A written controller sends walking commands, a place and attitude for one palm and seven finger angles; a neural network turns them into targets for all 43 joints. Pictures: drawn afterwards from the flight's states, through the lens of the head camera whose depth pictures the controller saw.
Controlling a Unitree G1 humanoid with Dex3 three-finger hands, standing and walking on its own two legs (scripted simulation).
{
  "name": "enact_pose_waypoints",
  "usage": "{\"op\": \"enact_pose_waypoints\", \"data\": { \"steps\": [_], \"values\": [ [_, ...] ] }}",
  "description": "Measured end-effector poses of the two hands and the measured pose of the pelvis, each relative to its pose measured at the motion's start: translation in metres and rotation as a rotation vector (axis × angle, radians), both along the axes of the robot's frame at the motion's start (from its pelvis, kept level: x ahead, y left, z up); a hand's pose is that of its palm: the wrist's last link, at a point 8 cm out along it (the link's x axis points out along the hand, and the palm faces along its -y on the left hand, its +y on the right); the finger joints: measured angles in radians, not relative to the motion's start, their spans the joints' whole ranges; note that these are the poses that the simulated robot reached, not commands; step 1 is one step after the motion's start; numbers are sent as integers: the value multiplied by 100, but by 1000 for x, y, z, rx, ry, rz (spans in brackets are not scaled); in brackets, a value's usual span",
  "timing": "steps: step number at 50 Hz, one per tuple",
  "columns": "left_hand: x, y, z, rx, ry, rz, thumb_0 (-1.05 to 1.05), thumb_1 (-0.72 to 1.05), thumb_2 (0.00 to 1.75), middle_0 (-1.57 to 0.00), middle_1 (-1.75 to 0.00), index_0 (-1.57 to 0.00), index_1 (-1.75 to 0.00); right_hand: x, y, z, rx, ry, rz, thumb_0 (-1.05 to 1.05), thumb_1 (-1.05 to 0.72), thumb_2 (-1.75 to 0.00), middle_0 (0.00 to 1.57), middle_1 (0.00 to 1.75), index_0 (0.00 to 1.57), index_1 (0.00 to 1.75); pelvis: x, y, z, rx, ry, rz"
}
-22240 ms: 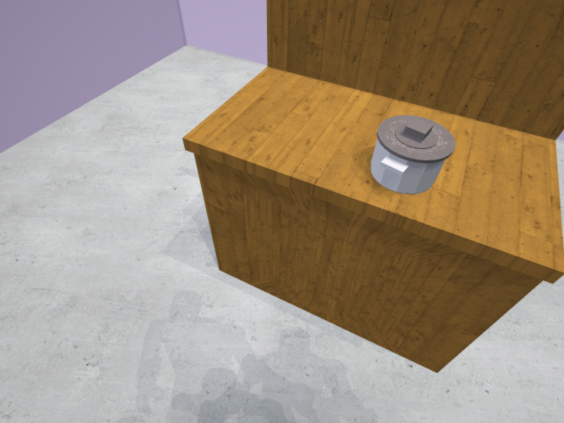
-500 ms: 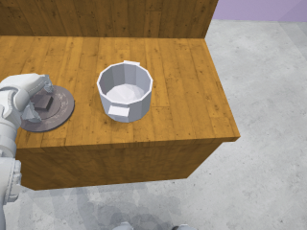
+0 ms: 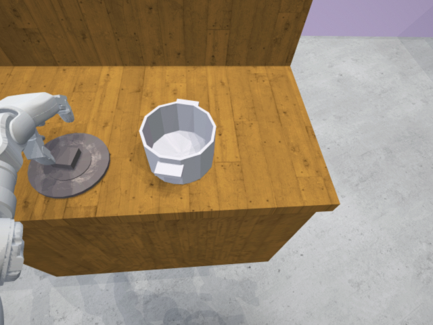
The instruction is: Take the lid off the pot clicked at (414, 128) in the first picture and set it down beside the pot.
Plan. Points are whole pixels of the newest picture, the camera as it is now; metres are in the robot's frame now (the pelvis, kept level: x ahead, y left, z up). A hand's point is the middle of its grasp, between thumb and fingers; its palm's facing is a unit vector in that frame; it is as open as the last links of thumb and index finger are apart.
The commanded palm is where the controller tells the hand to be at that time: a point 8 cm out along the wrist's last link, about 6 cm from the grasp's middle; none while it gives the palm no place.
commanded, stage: raise the empty hand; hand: left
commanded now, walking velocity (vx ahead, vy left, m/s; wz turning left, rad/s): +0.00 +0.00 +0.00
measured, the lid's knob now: (65, 157) +0.46 +0.32 -0.02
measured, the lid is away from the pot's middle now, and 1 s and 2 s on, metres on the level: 0.25 0.25 0.25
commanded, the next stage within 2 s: draw the hand back to the body in 0.60 s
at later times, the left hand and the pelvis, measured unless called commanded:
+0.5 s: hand (23, 120) +0.43 +0.32 +0.12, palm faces -0.39 -0.10 -0.91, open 11.1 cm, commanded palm +0.45 +0.31 +0.19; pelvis +0.00 -0.01 +0.01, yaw +1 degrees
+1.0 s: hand (25, 124) +0.43 +0.31 +0.12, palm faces -0.37 -0.09 -0.93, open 11.0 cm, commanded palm +0.40 +0.31 +0.19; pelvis +0.01 -0.02 +0.01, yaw +1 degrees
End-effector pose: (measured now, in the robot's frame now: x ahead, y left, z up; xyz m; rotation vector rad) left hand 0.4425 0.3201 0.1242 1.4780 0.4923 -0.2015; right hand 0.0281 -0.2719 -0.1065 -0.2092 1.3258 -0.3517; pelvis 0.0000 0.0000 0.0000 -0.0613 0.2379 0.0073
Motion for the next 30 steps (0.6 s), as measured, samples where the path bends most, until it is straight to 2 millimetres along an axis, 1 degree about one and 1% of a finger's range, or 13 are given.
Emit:
{"op": "enact_pose_waypoints", "data": {
  "steps": [5,12,16,22,28,30],
  "values": [
    [1,-4,14,-9,-34,-10,0,-1,65,-36,-86,-36,-86,13,-1,2,6,-30,13,1,-91,-90,21,30,20,30,3,-2,3,4,-10,4],
    [1,-6,29,3,-41,-2,0,-1,65,-36,-86,-36,-86,31,-3,4,18,-71,37,1,-91,-90,21,30,20,30,4,-5,6,9,-26,10],
    [-1,-3,36,-3,-41,21,0,-1,65,-36,-86,-36,-86,39,-4,6,21,-92,49,1,-91,-90,21,30,20,30,4,-8,7,13,-33,9],
    [-5,1,49,4,-40,37,0,-1,65,-36,-86,-36,-86,45,-8,7,20,-100,64,1,-91,-90,21,30,20,30,4,-12,8,15,-42,16],
    [-5,2,59,9,-41,45,0,-1,65,-36,-86,-36,-86,45,-13,8,9,-89,69,1,-91,-90,21,30,20,30,4,-16,9,17,-45,21],
    [-4,4,59,1,-35,58,0,-1,65,-36,-86,-36,-86,43,-15,9,7,-87,66,1,-91,-90,21,30,20,30,4,-17,9,18,-43,18]
  ]
}}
